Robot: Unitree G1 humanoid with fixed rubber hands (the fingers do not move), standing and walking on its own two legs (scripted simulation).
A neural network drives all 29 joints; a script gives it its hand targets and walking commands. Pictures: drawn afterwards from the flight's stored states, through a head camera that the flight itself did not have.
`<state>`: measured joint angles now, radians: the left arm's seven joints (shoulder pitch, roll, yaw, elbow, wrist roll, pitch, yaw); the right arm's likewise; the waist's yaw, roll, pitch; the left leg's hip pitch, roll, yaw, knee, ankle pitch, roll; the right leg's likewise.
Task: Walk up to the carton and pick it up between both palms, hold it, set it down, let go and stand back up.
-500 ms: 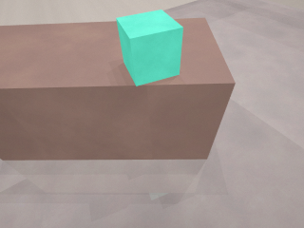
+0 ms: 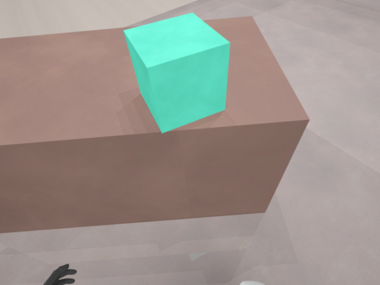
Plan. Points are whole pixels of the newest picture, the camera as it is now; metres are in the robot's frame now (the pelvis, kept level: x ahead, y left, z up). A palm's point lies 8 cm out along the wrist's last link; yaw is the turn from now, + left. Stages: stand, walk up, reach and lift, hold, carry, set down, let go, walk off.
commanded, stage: walk up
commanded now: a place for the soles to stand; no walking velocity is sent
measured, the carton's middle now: (177, 72) +0.69 +0.05 +0.07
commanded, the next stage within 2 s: none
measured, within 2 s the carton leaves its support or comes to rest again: neither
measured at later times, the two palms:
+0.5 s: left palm (63, 224) +0.29 +0.35 -0.08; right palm (345, 243) +0.21 -0.31 -0.07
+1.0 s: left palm (68, 202) +0.36 +0.37 -0.11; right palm (295, 188) +0.36 -0.26 -0.10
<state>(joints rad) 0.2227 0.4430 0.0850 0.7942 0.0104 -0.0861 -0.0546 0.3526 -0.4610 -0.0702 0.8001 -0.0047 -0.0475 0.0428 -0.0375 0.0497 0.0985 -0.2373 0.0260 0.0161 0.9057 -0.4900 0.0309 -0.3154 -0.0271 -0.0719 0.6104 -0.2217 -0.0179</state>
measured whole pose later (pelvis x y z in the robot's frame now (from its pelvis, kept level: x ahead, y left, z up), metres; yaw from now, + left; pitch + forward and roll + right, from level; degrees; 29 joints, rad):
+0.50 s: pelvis +0.18 +0.03 +0.00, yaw -1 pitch -2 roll +0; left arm 0.26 0.44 0.06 0.77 0.01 -0.06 -0.07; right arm 0.39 -0.47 -0.08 0.73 -0.01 -0.09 0.04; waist -0.04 -0.01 0.08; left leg -0.22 0.04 0.09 0.62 -0.37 0.01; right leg -0.44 -0.06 -0.06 0.72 -0.30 -0.03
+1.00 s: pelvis +0.26 +0.05 -0.01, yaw -1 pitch -2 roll -1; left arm 0.18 0.43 0.02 0.87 0.00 -0.02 0.00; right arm 0.18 -0.40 -0.01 0.85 0.00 -0.05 0.00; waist 0.01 0.01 0.11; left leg -0.40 0.03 0.03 0.76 -0.31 0.02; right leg -0.32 -0.03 -0.02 0.73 -0.35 0.01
